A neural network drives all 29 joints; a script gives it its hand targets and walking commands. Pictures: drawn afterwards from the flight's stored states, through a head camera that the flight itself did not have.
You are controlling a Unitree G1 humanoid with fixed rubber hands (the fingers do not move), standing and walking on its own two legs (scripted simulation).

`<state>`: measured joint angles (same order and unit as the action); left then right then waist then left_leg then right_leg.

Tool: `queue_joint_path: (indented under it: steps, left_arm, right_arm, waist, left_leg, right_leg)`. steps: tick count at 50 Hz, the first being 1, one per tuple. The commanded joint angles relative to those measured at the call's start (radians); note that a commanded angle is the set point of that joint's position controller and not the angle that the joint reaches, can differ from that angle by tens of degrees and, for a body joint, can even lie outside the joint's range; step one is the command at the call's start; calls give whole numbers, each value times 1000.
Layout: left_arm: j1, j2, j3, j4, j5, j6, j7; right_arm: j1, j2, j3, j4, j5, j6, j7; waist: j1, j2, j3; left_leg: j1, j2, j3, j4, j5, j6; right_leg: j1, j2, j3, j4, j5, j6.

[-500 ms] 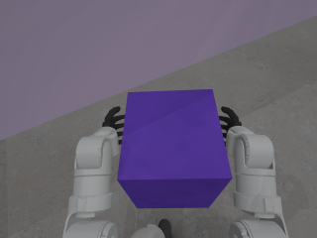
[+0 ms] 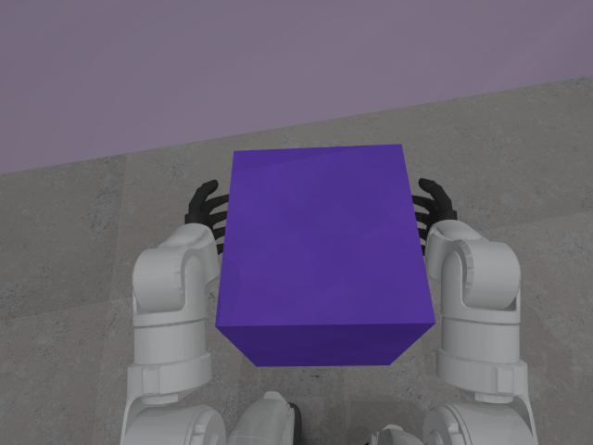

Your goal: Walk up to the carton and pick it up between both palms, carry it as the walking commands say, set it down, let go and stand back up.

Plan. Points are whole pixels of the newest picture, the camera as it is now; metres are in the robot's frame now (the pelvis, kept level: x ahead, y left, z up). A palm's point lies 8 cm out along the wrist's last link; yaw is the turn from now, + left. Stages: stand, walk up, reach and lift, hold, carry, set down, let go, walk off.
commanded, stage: carry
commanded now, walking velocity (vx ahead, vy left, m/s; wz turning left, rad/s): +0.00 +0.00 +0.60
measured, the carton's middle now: (319, 269) +0.34 +0.00 +0.03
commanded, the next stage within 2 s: none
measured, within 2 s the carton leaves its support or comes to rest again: neither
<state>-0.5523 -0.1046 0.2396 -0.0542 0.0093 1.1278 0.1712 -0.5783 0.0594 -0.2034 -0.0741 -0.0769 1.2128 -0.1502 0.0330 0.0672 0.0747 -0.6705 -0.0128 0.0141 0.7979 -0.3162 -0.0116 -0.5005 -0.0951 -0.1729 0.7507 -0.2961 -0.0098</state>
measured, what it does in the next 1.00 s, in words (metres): walks backwards, turning left: left foot, then right foot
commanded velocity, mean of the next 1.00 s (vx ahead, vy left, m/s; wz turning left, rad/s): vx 0.00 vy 0.00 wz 0.55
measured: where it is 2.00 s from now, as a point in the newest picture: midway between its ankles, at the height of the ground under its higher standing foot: outside the picture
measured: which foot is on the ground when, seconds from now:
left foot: up 0.00-0.08, down 0.10-0.40, up 0.42-0.56, down 0.58-0.84, up 0.86-1.00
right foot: down 0.00-0.12, up 0.14-0.34, down 0.36-0.60, up 0.62-0.78, down 0.80-1.00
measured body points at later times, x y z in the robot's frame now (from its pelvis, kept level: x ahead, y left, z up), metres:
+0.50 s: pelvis -0.14 +0.03 +0.01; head -0.10 +0.04 +0.46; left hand +0.16 +0.27 +0.12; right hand +0.25 -0.01 +0.11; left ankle -0.07 +0.14 -0.67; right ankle -0.07 -0.09 -0.71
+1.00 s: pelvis -0.29 +0.03 +0.00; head -0.26 +0.05 +0.45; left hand -0.07 +0.35 +0.11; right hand +0.10 +0.11 +0.11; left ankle -0.29 +0.16 -0.69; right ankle -0.16 -0.05 -0.71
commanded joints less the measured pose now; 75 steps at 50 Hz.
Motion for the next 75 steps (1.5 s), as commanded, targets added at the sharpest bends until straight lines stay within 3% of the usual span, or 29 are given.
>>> queue_joint_path:
  steps: [1,5,7,11,17,18,19,20,21,23,27,28,31,36,40,42,43,45,48,51,52,53,58,63,65,66,70,73,75]
  left_arm:
    - [-784,-981,-781,-167,-416,20,-257]
    - [-688,-949,-744,-111,-315,25,-235]
    - [-611,-946,-729,-33,-275,31,-234]
    - [-776,-980,-792,-56,-372,24,-256]
    - [-852,-1006,-823,-114,-443,19,-271]
    - [-867,-997,-833,-138,-442,10,-267]
    - [-876,-995,-835,-123,-440,9,-263]
    - [-949,-967,-836,-190,-426,-2,-258]
    - [-754,-976,-768,-83,-394,1,-256]
    - [-810,-993,-795,-104,-392,24,-259]
    - [-717,-934,-746,-53,-320,43,-244]
    - [-650,-911,-720,-40,-290,45,-243]
    - [-650,-952,-717,51,-263,44,-241]
    - [-889,-1035,-750,-20,-391,30,-268]
    - [-861,-1064,-780,-97,-459,22,-275]
    - [-952,-1026,-798,-132,-460,19,-270]
    - [-889,-1000,-751,-110,-444,20,-265]
    - [-895,-1001,-780,-123,-428,30,-253]
    - [-827,-965,-750,-85,-375,38,-246]
    - [-697,-942,-701,3,-295,50,-240]
    - [-726,-967,-703,-2,-288,46,-241]
    - [-694,-982,-705,10,-290,47,-242]
    - [-967,-1004,-781,-115,-424,35,-264]
    - [-875,-1056,-790,-69,-464,45,-293]
    - [-912,-1035,-789,-60,-463,41,-304]
    - [-831,-1030,-772,-46,-435,38,-302]
    - [-840,-1015,-754,-30,-401,41,-296]
    - [-732,-989,-712,113,-334,62,-289]
    - [-788,-971,-720,149,-358,60,-293]
  right_arm:
    - [-813,1002,731,-143,443,-45,224]
    - [-712,998,721,-74,474,-48,246]
    - [-642,962,708,-22,460,-57,266]
    - [-783,963,723,-104,446,-62,255]
    - [-787,973,710,-103,414,-58,227]
    - [-820,961,702,-118,413,-62,228]
    - [-871,921,713,-172,422,-60,223]
    - [-841,961,738,-142,436,-47,228]
    - [-864,970,740,-198,453,-48,236]
    - [-864,990,725,-142,434,-41,235]
    - [-682,984,705,14,447,-21,251]
    - [-617,975,693,59,431,-20,263]
    - [-688,979,692,103,440,-39,287]
    - [-856,1027,686,-33,455,-52,256]
    - [-871,1012,692,-145,454,-57,224]
    - [-865,987,710,-165,439,-41,212]
    - [-980,1000,738,-226,470,-41,214]
    - [-954,999,732,-164,468,-39,216]
    - [-794,979,707,-59,469,-28,232]
    - [-659,1011,680,98,453,-22,266]
    - [-711,1020,678,95,463,-36,270]
    - [-649,1011,661,108,444,-41,274]
    - [-848,1030,677,-62,464,-57,245]
    - [-803,1001,670,-133,410,-59,207]
    - [-850,988,689,-154,413,-48,203]
    - [-753,1012,677,-103,401,-38,211]
    - [-805,1018,699,-58,429,-43,233]
    - [-694,982,670,74,423,-15,263]
    - [-717,937,667,168,434,-12,284]
  waist:
    - [-38,-260,-686]
    - [-43,-141,-711]
    - [-35,312,-684]
    - [-50,16,-697]
    - [-20,196,-692]
    - [-8,171,-694]
    - [-8,-152,-730]
    - [-41,-411,-730]
    - [-44,-450,-627]
    - [-56,-159,-573]
    - [-31,-275,-613]
    - [-34,-253,-604]
    - [-24,350,-608]
    - [-36,46,-599]
    - [-1,112,-654]
    - [-40,-455,-647]
    - [-46,-467,-585]
    - [-44,-237,-601]
    - [-33,-262,-648]
    - [-39,-109,-669]
    - [-29,178,-696]
    - [-25,318,-667]
    - [-43,20,-695]
    - [-18,109,-726]
    - [-21,-261,-706]
    - [-32,-300,-679]
    - [-38,-121,-607]
    - [-30,177,-585]
    - [-8,150,-566]
  left_leg:
    - [96,57,27,143,-130,-5]
    - [460,99,-49,-312,117,12]
    - [725,406,-470,-275,832,154]
    - [583,307,-414,-376,237,136]
    - [425,159,-215,-632,48,-124]
    - [363,113,-140,-603,26,-183]
    - [276,39,-44,-324,-11,-200]
    - [189,8,14,37,-81,-120]
    - [107,84,-99,201,-67,-80]
    - [60,80,-48,265,-52,-38]
    - [229,-1,105,-132,-93,-25]
    - [300,38,51,-293,30,-22]
    - [681,372,-393,-245,1014,168]
    - [381,274,-349,-472,-18,93]
    - [256,121,-138,-515,-63,-89]
    - [99,-23,40,139,-124,-73]
    - [31,72,-32,203,-89,-38]
    - [85,61,5,221,-68,-18]
    - [201,51,51,-1,-88,-13]
    - [477,150,-90,-375,201,6]
    - [606,361,-355,-352,628,76]
    - [680,394,-351,-282,824,150]
    - [524,315,-313,-429,41,120]
    - [503,246,-152,-450,-22,45]
    - [381,112,-17,-209,41,-13]
    - [426,76,1,-100,38,-13]
    - [527,109,-34,-245,113,38]
    - [416,294,-318,-624,-409,54]
    - [190,285,-224,-754,-526,-2]
  right_leg:
    - [442,-331,190,-220,429,-99]
    - [252,-249,38,-2,254,26]
    - [-176,-30,12,256,-330,157]
    - [-125,6,117,346,-207,121]
    - [341,131,5,-192,-271,34]
    - [495,99,9,-356,-278,8]
    - [602,-75,229,-498,-346,-45]
    - [458,-403,494,-425,-275,-131]
    - [318,-466,475,-384,-148,-199]
    - [326,-378,253,-323,73,-109]
    - [403,-278,61,-108,566,-56]
    - [366,-270,50,-62,488,-9]
    - [-158,-33,26,249,-353,174]
    - [17,17,81,209,-189,116]
    - [453,68,32,-287,-197,21]
    - [396,-408,516,-482,-315,-111]
    - [305,-434,436,-450,-224,-144]
    - [307,-338,214,-338,14,-78]
    - [375,-295,107,-190,466,-66]
    - [194,-212,27,-5,247,38]
    - [23,-131,1,119,4,121]
    - [-104,-49,28,154,-278,145]
    - [-24,17,99,242,-204,88]
    - [276,63,69,-255,-136,10]
    - [366,-199,398,-420,-165,-60]
    - [197,-221,374,-365,-250,-105]
    - [75,-84,139,-248,-182,-15]
    - [112,93,53,24,-263,19]
    - [312,151,-5,115,-278,-34]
